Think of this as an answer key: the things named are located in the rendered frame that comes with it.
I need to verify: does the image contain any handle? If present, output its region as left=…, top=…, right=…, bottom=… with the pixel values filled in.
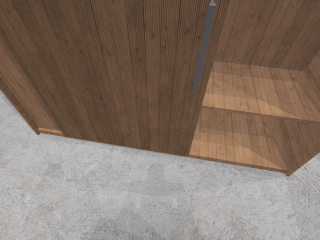
left=192, top=0, right=216, bottom=92

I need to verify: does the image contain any wardrobe door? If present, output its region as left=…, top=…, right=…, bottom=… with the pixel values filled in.
left=0, top=36, right=61, bottom=131
left=0, top=0, right=230, bottom=156

